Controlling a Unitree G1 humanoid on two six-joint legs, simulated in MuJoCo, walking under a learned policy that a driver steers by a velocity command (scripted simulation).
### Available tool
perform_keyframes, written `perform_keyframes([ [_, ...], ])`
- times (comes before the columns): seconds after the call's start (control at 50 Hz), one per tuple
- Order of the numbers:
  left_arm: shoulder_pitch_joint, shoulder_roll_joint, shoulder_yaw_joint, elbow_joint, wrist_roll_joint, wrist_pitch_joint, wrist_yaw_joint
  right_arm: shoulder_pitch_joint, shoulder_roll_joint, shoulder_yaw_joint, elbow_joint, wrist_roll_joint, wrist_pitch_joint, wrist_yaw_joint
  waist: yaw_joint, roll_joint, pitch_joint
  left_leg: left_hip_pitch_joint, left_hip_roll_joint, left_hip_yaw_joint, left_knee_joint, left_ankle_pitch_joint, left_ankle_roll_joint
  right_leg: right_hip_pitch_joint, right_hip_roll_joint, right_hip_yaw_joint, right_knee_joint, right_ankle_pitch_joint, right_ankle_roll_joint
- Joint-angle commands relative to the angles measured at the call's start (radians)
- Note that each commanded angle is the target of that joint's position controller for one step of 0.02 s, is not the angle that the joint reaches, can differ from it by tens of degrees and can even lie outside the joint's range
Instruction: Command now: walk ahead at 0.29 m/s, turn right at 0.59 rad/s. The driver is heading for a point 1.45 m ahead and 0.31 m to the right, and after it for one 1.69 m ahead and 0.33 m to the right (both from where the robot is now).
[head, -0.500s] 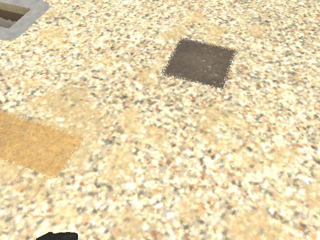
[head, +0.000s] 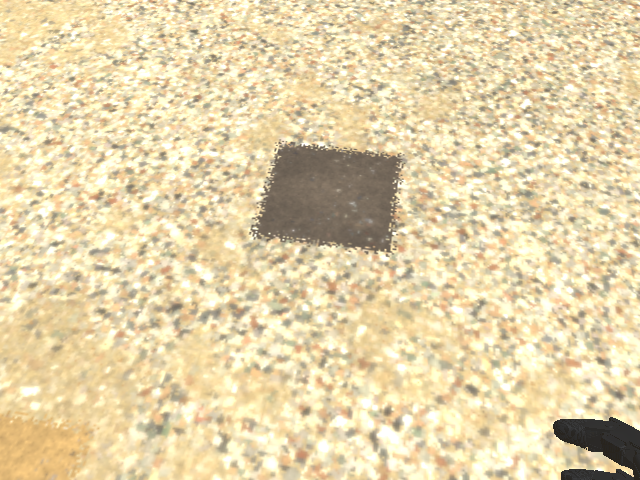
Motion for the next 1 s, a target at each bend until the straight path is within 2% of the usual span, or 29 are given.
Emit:
perform_keyframes([
  [0.02,0.158,0.123,0.010,-0.082,-0.009,-0.011,0.002,0.228,-0.180,-0.062,-0.034,0.009,0.019,-0.005,-0.079,0.255,-0.363,0.748,0.486,-0.628,-0.085,0.288,0.276,-0.507,-0.053,-0.025,0.585,-0.120,0.066],
  [0.04,0.039,0.166,0.025,-0.098,-0.009,0.003,0.003,0.193,-0.120,-0.044,-0.049,0.013,0.032,-0.013,-0.114,0.167,-0.244,0.639,0.428,-0.447,-0.092,0.269,0.232,-0.538,-0.078,-0.068,0.613,-0.046,0.085],
  [0.06,-0.022,0.158,0.028,-0.111,-0.005,0.019,0.008,0.145,-0.105,-0.034,-0.049,0.007,0.046,-0.016,-0.102,0.098,-0.179,0.522,0.375,-0.331,-0.106,0.303,0.209,-0.520,-0.109,-0.102,0.593,0.005,0.098],
  [0.08,-0.049,0.151,0.033,-0.126,0.000,0.032,0.010,0.110,-0.096,-0.031,-0.042,0.008,0.055,-0.018,-0.084,0.100,-0.118,0.421,0.337,-0.253,-0.123,0.328,0.204,-0.503,-0.135,-0.115,0.553,0.032,0.104],
  [0.1,-0.035,0.120,0.030,-0.127,-0.006,0.045,0.008,0.092,-0.106,-0.032,-0.033,0.001,0.059,-0.020,-0.059,0.130,-0.088,0.326,0.306,-0.182,-0.156,0.321,0.194,-0.441,-0.151,-0.137,0.512,0.052,0.104],
  [0.14,-0.032,0.067,0.018,-0.136,-0.009,0.058,0.009,0.071,-0.125,-0.040,-0.017,-0.004,0.058,-0.023,-0.050,0.170,-0.073,0.272,0.287,-0.099,-0.205,0.357,0.212,-0.401,-0.148,-0.182,0.423,0.090,0.112],
  [0.16,-0.049,0.060,0.015,-0.145,-0.005,0.059,0.009,0.070,-0.140,-0.047,-0.009,-0.002,0.058,-0.026,-0.053,0.166,-0.084,0.286,0.304,-0.083,-0.214,0.384,0.225,-0.406,-0.156,-0.186,0.383,0.116,0.114],
  [0.24,-0.112,0.058,0.011,-0.166,0.002,0.063,-0.007,0.043,-0.170,-0.058,0.008,0.014,0.080,-0.037,-0.066,0.135,-0.134,0.321,0.333,-0.001,-0.230,0.316,0.231,-0.341,-0.181,-0.203,0.206,0.260,0.104],
  [0.36,-0.206,0.081,0.023,-0.216,0.002,0.077,-0.038,0.059,-0.213,-0.073,0.040,0.041,0.103,-0.024,-0.092,0.151,-0.084,0.359,0.358,0.060,-0.188,0.162,0.187,-0.248,-0.158,-0.269,-0.034,0.256,0.050],
  [0.4,-0.179,0.079,0.030,-0.213,0.002,0.076,-0.046,0.052,-0.216,-0.075,0.048,0.059,0.108,-0.023,-0.066,0.144,-0.083,0.369,0.348,0.092,-0.105,0.153,0.142,-0.164,-0.130,-0.302,-0.196,0.325,0.015],
  [0.42,-0.149,0.100,0.041,-0.204,0.005,0.074,-0.040,0.086,-0.195,-0.071,0.065,0.061,0.109,-0.020,-0.058,0.114,-0.093,0.335,0.311,0.128,-0.023,0.115,0.096,-0.068,-0.108,-0.293,-0.287,0.418,-0.014],
  [0.44,-0.088,0.186,0.069,-0.200,0.006,0.069,-0.024,0.133,-0.155,-0.061,0.074,0.037,0.108,-0.016,-0.051,-0.042,-0.134,0.201,0.231,0.202,0.182,-0.017,0.015,0.116,-0.204,-0.136,-0.342,0.731,-0.071],
  [0.46,-0.083,0.303,0.086,-0.223,0.024,0.064,-0.008,0.114,-0.105,-0.035,0.013,-0.011,0.105,-0.014,-0.073,-0.326,-0.143,-0.142,0.072,0.222,0.491,-0.556,-0.086,0.276,-0.458,0.248,-0.335,1.014,-0.274],
  [0.48,-0.046,0.238,0.069,-0.220,0.038,0.041,-0.017,0.037,-0.143,-0.047,0.009,0.000,0.103,-0.018,0.005,-0.197,-0.229,-0.193,0.046,0.026,0.670,-0.633,-0.090,0.252,-0.493,0.287,-0.350,1.008,-0.361],
  [0.5,-0.071,0.214,0.056,-0.209,0.035,0.023,-0.020,0.017,-0.162,-0.052,0.005,0.026,0.107,-0.018,-0.011,-0.137,-0.198,-0.209,0.063,-0.013,0.717,-0.566,-0.076,0.224,-0.444,0.194,-0.351,0.972,-0.321],
  [0.52,-0.117,0.190,0.051,-0.205,0.019,0.015,-0.016,0.031,-0.156,-0.054,0.018,0.030,0.110,-0.025,-0.041,-0.095,-0.167,-0.216,0.079,-0.025,0.688,-0.488,-0.066,0.189,-0.388,0.128,-0.347,0.892,-0.261],
  [0.54,-0.159,0.167,0.042,-0.211,0.004,0.018,-0.011,0.029,-0.165,-0.056,0.023,0.019,0.113,-0.034,-0.054,-0.078,-0.145,-0.214,0.087,-0.032,0.643,-0.430,-0.067,0.154,-0.360,0.103,-0.353,0.839,-0.224],
  [0.56,-0.194,0.161,0.036,-0.218,0.003,0.025,-0.004,0.033,-0.169,-0.059,0.024,0.015,0.117,-0.036,-0.075,-0.090,-0.138,-0.161,0.080,-0.029,0.624,-0.388,-0.072,0.093,-0.335,0.078,-0.360,0.840,-0.213],
  [0.6,-0.212,0.166,0.035,-0.225,0.016,0.032,0.003,0.057,-0.149,-0.055,0.031,0.019,0.119,-0.034,-0.092,-0.101,-0.153,-0.099,0.050,-0.019,0.566,-0.338,-0.084,0.052,-0.308,0.063,-0.365,0.843,-0.212],
  [0.68,-0.208,0.169,0.037,-0.218,0.013,0.039,0.011,0.052,-0.113,-0.038,0.037,0.024,0.123,-0.030,-0.075,-0.110,-0.165,-0.012,0.034,-0.023,0.363,-0.296,-0.094,0.033,-0.292,0.072,-0.349,0.744,-0.204],
  [0.78,-0.202,0.149,0.022,-0.198,0.021,0.046,-0.003,0.045,-0.120,-0.037,0.025,0.032,0.124,-0.014,-0.048,-0.142,-0.135,0.105,0.033,-0.009,0.205,-0.295,-0.070,-0.026,-0.293,0.136,-0.331,0.613,-0.193],
  [0.82,-0.227,0.127,0.010,-0.193,0.014,0.048,-0.005,0.080,-0.103,-0.034,0.032,0.028,0.115,-0.004,-0.082,-0.135,-0.120,0.202,0.026,0.012,0.023,-0.190,-0.042,-0.058,-0.264,0.138,-0.300,0.557,-0.159],
  [0.84,-0.215,0.105,0.001,-0.184,0.013,0.046,-0.004,0.098,-0.100,-0.032,0.035,0.017,0.110,-0.001,-0.094,-0.115,-0.112,0.281,0.040,0.004,-0.096,-0.069,-0.021,-0.093,-0.233,0.128,-0.287,0.488,-0.117],
  [0.86,-0.179,0.071,-0.010,-0.178,0.027,0.040,-0.003,0.114,-0.150,-0.038,0.026,-0.005,0.106,-0.004,-0.074,-0.022,-0.119,0.357,0.157,-0.108,-0.134,0.052,0.020,-0.149,-0.171,0.078,-0.209,0.353,-0.054],
  [0.88,-0.113,0.051,-0.013,-0.175,0.035,0.031,-0.006,0.071,-0.208,-0.046,0.021,-0.015,0.108,-0.009,0.002,0.174,-0.095,0.342,0.289,-0.247,-0.149,0.171,0.125,-0.215,-0.047,-0.064,-0.124,0.150,0.007],
  [0.9,-0.150,0.083,-0.007,-0.179,0.042,0.027,-0.001,0.038,-0.150,-0.030,0.018,-0.018,0.105,-0.010,-0.019,0.243,-0.087,0.236,0.352,-0.328,-0.195,0.085,0.214,-0.160,-0.071,-0.103,-0.103,0.080,0.045],
  [0.92,-0.172,0.111,0.004,-0.170,0.037,0.028,0.002,-0.004,-0.116,-0.018,0.005,-0.012,0.100,-0.010,-0.022,0.211,-0.063,0.218,0.308,-0.289,-0.194,0.021,0.199,-0.119,-0.093,-0.109,-0.104,0.129,0.056],
  [0.96,-0.208,0.076,-0.003,-0.162,0.042,0.038,0.002,0.014,-0.131,-0.020,0.017,0.008,0.094,-0.012,-0.042,0.193,-0.054,0.235,0.217,-0.198,-0.165,-0.061,0.116,-0.072,-0.099,-0.117,-0.210,0.283,0.058],
  [1.0,-0.213,0.061,-0.011,-0.155,0.042,0.045,-0.005,0.065,-0.118,-0.012,0.030,0.007,0.089,-0.012,-0.059,0.159,-0.057,0.204,0.170,-0.151,-0.149,-0.116,0.066,0.004,-0.117,-0.098,-0.250,0.389,0.047],
])
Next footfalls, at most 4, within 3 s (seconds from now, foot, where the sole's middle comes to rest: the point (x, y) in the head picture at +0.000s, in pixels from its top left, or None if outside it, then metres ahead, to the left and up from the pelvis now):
0.44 right None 0.13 -0.15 -0.76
0.86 left None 0.23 0.08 -0.76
1.70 left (393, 450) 0.53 -0.08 -0.76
2.24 right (555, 389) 0.69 -0.43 -0.76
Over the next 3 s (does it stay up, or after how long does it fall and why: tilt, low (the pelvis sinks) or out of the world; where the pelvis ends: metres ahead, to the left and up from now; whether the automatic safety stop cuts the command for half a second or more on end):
stays up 0.99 -0.34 0.02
